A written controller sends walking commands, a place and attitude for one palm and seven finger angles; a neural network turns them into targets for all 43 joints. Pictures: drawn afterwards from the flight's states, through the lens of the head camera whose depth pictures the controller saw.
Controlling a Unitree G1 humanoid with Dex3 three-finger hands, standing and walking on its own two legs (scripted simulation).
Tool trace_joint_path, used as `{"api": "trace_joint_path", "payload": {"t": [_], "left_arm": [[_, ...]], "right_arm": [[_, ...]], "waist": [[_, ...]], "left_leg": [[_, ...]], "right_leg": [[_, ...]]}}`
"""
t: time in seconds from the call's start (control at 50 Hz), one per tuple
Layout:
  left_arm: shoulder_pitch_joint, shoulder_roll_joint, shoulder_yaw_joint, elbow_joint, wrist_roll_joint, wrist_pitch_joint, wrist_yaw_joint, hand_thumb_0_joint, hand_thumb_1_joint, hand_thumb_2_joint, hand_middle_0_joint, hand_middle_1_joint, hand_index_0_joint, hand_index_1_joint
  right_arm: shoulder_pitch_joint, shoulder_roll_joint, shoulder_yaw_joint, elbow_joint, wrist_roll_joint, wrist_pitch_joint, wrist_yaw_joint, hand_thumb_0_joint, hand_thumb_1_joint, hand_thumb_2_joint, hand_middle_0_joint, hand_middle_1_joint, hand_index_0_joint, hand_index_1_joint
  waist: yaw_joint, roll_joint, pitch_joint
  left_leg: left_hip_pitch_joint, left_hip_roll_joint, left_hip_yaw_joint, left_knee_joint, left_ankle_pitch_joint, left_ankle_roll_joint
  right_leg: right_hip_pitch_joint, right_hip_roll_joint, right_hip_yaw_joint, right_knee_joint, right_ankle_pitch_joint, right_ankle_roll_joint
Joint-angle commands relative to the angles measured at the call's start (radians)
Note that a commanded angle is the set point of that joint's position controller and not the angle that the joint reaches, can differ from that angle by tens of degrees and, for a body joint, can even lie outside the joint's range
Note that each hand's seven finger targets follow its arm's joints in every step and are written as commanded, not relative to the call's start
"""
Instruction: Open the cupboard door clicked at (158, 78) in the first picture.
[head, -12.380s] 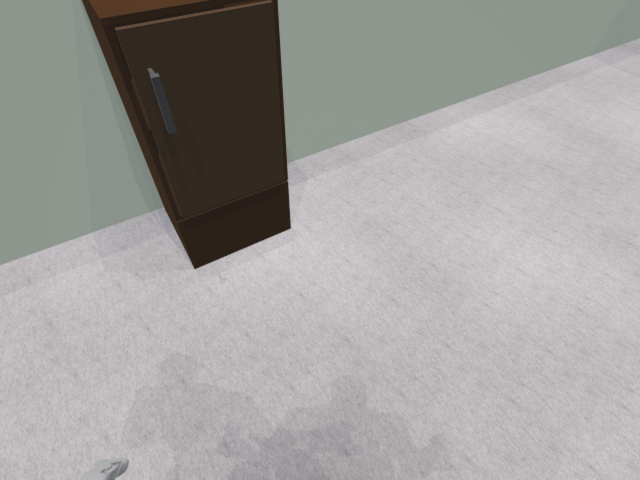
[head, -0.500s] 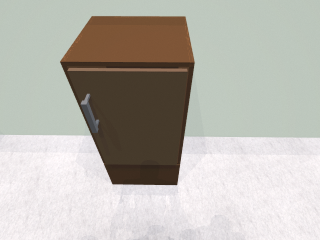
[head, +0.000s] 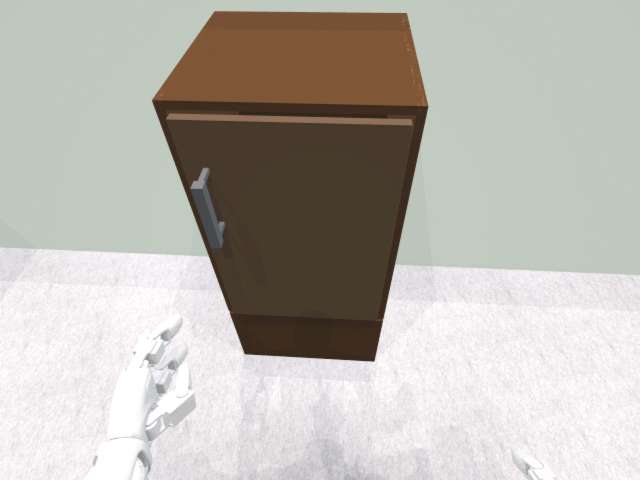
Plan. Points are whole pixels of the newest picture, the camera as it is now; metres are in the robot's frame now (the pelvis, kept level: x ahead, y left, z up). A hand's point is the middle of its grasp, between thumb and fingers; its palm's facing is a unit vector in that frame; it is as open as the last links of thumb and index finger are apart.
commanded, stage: raise the hand with hooked fingers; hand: left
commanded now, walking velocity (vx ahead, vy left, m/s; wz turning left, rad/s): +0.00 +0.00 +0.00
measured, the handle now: (211, 209) +0.58 +0.21 -0.02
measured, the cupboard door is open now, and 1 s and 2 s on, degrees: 0 0 0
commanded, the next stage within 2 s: move the hooked fingers beside the handle in 1.86 s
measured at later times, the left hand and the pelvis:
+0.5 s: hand (201, 417) +0.22 +0.16 -0.03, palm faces -0.16 -0.98 -0.07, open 10.5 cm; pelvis -0.02 -0.04 -0.08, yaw +0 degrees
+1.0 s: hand (149, 387) +0.25 +0.22 -0.01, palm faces -0.02 -1.00 -0.05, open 13.3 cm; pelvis -0.01 -0.01 -0.06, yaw -1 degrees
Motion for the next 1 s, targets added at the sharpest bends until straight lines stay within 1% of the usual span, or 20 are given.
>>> {"api": "trace_joint_path", "payload": {"t": [0.0,0.02,0.04,0.1,0.16,0.22,0.32,0.38,0.4,0.46,0.5,0.54,0.58,0.6,0.66,0.7,0.74,0.82,0.9,0.98], "left_arm": [[0.261,0.011,0.083,0.084,-0.074,-0.275,-0.223,0.0,0.597,0.77,-0.222,-0.495,-0.222,-0.495],[0.248,0.013,0.07,0.047,-0.09,-0.341,-0.286,0.0,0.573,0.76,-0.223,-0.51,-0.223,-0.51],[0.224,0.077,0.119,0.031,-0.089,-0.395,-0.333,0.0,0.55,0.75,-0.225,-0.525,-0.225,-0.525],[0.201,0.234,0.255,-0.083,-0.055,-0.391,-0.334,0.0,0.48,0.72,-0.23,-0.57,-0.23,-0.57],[0.034,0.193,0.217,-0.317,-0.091,-0.358,-0.293,0.0,0.41,0.69,-0.235,-0.615,-0.235,-0.615],[-0.082,0.203,0.223,-0.524,-0.12,-0.404,-0.253,0.0,0.34,0.66,-0.24,-0.66,-0.24,-0.66],[-0.177,0.175,0.095,-0.423,-0.125,-0.437,-0.369,0.0,0.223,0.61,-0.248,-0.735,-0.248,-0.735],[-0.146,0.243,0.151,-0.219,-0.126,-0.326,-0.455,0.0,0.153,0.58,-0.253,-0.78,-0.253,-0.78],[-0.122,0.278,0.2,-0.148,-0.134,-0.271,-0.475,0.0,0.13,0.57,-0.255,-0.795,-0.255,-0.795],[-0.078,0.338,0.329,-0.197,-0.194,-0.135,-0.487,0.0,0.06,0.54,-0.26,-0.84,-0.26,-0.84],[-0.034,0.361,0.428,-0.213,-0.239,-0.1,-0.45,0.0,0.013,0.52,-0.263,-0.87,-0.263,-0.87],[-0.014,0.336,0.457,-0.279,-0.252,-0.139,-0.395,0.0,-0.033,0.5,-0.267,-0.9,-0.267,-0.9],[-0.024,0.29,0.415,-0.287,-0.228,-0.198,-0.349,0.0,-0.08,0.48,-0.27,-0.93,-0.27,-0.93],[-0.047,0.287,0.398,-0.265,-0.212,-0.222,-0.34,0.0,-0.103,0.47,-0.272,-0.945,-0.272,-0.945],[-0.09,0.265,0.323,-0.147,-0.164,-0.285,-0.365,0.0,-0.173,0.44,-0.277,-0.99,-0.277,-0.99],[-0.141,0.26,0.291,-0.096,-0.171,-0.299,-0.415,0.0,-0.22,0.42,-0.28,-1.02,-0.28,-1.02],[-0.155,0.3,0.317,-0.1,-0.193,-0.306,-0.461,0.0,-0.267,0.4,-0.283,-1.05,-0.283,-1.05],[-0.211,0.402,0.41,-0.214,-0.233,-0.308,-0.478,0.0,-0.36,0.36,-0.29,-1.11,-0.29,-1.11],[-0.21,0.399,0.427,-0.181,-0.224,-0.305,-0.429,0.0,-0.453,0.32,-0.297,-1.17,-0.297,-1.17],[-0.231,0.355,0.386,-0.065,-0.209,-0.274,-0.433,0.0,-0.5,0.3,-0.3,-1.2,-0.3,-1.2]], "right_arm": [[-0.13,-0.111,-0.068,-0.248,-0.001,-0.034,0.033,0.0,-0.9,-0.9,0.2,0.3,0.2,0.3],[-0.176,-0.114,-0.067,-0.295,-0.005,-0.026,0.047,0.0,-0.9,-0.9,0.2,0.3,0.2,0.3],[-0.196,-0.117,-0.073,-0.332,-0.009,-0.015,0.059,0.0,-0.9,-0.9,0.2,0.3,0.2,0.3],[-0.197,-0.109,-0.078,-0.411,-0.007,0.04,0.067,0.0,-0.9,-0.9,0.2,0.3,0.2,0.3],[-0.181,-0.089,-0.067,-0.48,-0.003,0.076,0.058,0.0,-0.9,-0.9,0.2,0.3,0.2,0.3],[-0.12,-0.073,-0.056,-0.46,-0.008,0.079,0.029,0.0,-0.9,-0.9,0.2,0.3,0.2,0.3],[-0.111,-0.094,-0.021,-0.37,-0.003,0.032,-0.005,0.0,-0.9,-0.9,0.2,0.3,0.2,0.3],[-0.105,-0.107,-0.015,-0.357,0.02,0.023,-0.023,0.0,-0.9,-0.9,0.2,0.3,0.2,0.3],[-0.115,-0.111,-0.012,-0.358,0.025,0.024,-0.027,0.0,-0.9,-0.9,0.2,0.3,0.2,0.3],[-0.145,-0.098,-0.011,-0.414,0.039,0.043,-0.029,0.0,-0.9,-0.9,0.2,0.3,0.2,0.3],[-0.154,-0.075,-0.007,-0.425,0.034,0.055,-0.025,0.0,-0.9,-0.9,0.2,0.3,0.2,0.3],[-0.14,-0.051,-0.01,-0.414,0.031,0.055,-0.017,0.0,-0.9,-0.9,0.2,0.3,0.2,0.3],[-0.138,-0.043,-0.015,-0.39,0.025,0.051,-0.008,0.0,-0.9,-0.9,0.2,0.3,0.2,0.3],[-0.136,-0.048,-0.016,-0.382,0.02,0.052,-0.005,0.0,-0.9,-0.9,0.2,0.3,0.2,0.3],[-0.105,-0.077,-0.025,-0.346,0.018,0.047,0.002,0.0,-0.9,-0.9,0.2,0.3,0.2,0.3],[-0.093,-0.102,-0.028,-0.353,0.024,0.042,-0.003,0.0,-0.9,-0.9,0.2,0.3,0.2,0.3],[-0.077,-0.116,-0.034,-0.358,0.034,0.031,-0.011,0.0,-0.9,-0.9,0.2,0.3,0.2,0.3],[-0.063,-0.121,-0.033,-0.368,0.035,0.015,-0.019,0.0,-0.9,-0.9,0.2,0.3,0.2,0.3],[-0.069,-0.118,-0.029,-0.358,0.027,0.022,-0.016,0.0,-0.9,-0.9,0.2,0.3,0.2,0.3],[-0.069,-0.129,-0.023,-0.363,0.026,0.041,-0.009,0.0,-0.9,-0.9,0.2,0.3,0.2,0.3]], "waist": [[0.101,-0.281,-0.03],[0.107,-0.188,-0.015],[0.105,-0.1,-0.035],[0.161,0.059,-0.161],[0.119,0.169,-0.267],[0.052,0.136,-0.345],[-0.057,0.083,-0.237],[-0.041,-0.025,-0.225],[-0.009,-0.019,-0.229],[0.082,-0.032,-0.405],[0.123,-0.046,-0.471],[0.127,-0.018,-0.466],[0.102,0.018,-0.373],[0.084,-0.009,-0.332],[0.026,-0.012,-0.223],[0.005,-0.05,-0.202],[0.017,-0.004,-0.275],[0.06,0.085,-0.413],[0.057,0.113,-0.336],[0.033,0.073,-0.261]], "left_leg": [[-0.206,0.115,-0.14,0.108,-0.02,-0.144],[-0.251,0.102,-0.12,0.154,-0.023,-0.146],[-0.286,0.093,-0.106,0.2,-0.021,-0.141],[-0.342,0.091,-0.086,0.244,0.012,-0.119],[-0.265,0.105,-0.123,0.259,0.006,-0.112],[-0.245,0.126,-0.148,0.33,0.05,-0.082],[-0.346,0.142,-0.167,0.427,-0.02,-0.055],[-0.464,0.14,-0.147,0.437,-0.085,-0.046],[-0.478,0.137,-0.141,0.429,-0.071,-0.047],[-0.445,0.116,-0.12,0.384,0.007,-0.052],[-0.44,0.118,-0.13,0.383,0.076,-0.062],[-0.421,0.123,-0.129,0.358,0.108,-0.071],[-0.411,0.13,-0.125,0.336,0.1,-0.072],[-0.425,0.135,-0.132,0.343,0.096,-0.07],[-0.458,0.137,-0.132,0.354,0.021,-0.062],[-0.47,0.133,-0.132,0.37,-0.012,-0.054],[-0.425,0.13,-0.125,0.353,-0.013,-0.053],[-0.283,0.133,-0.137,0.3,0.103,-0.061],[-0.229,0.14,-0.158,0.264,0.145,-0.083],[-0.247,0.142,-0.175,0.239,0.068,-0.094]], "right_leg": [[-0.218,0.02,-0.007,0.035,-0.113,-0.027],[-0.251,0.019,0.004,0.078,-0.11,-0.036],[-0.261,0.017,0.021,0.12,-0.084,-0.045],[-0.234,0.032,0.056,0.225,0.008,-0.052],[-0.282,0.048,0.053,0.242,0.021,-0.04],[-0.289,0.061,0.072,0.233,0.052,-0.022],[-0.39,0.06,0.094,0.2,-0.031,-0.004],[-0.333,0.045,0.137,0.147,-0.133,0.012],[-0.299,0.043,0.145,0.142,-0.13,0.009],[-0.089,0.011,0.177,0.114,-0.046,0.025],[0.017,-0.005,0.205,0.126,0.113,0.051],[0.041,-0.009,0.195,0.136,0.223,0.054],[-0.045,0.004,0.164,0.146,0.202,0.045],[-0.079,0.013,0.157,0.16,0.189,0.044],[-0.215,0.023,0.135,0.157,0.051,0.036],[-0.256,0.026,0.148,0.143,-0.032,0.037],[-0.229,0.024,0.148,0.125,-0.06,0.029],[-0.171,0.046,0.084,0.167,0.067,0.004],[-0.239,0.066,0.021,0.19,0.084,-0.013],[-0.297,0.064,-0.003,0.174,0.017,-0.007]]}}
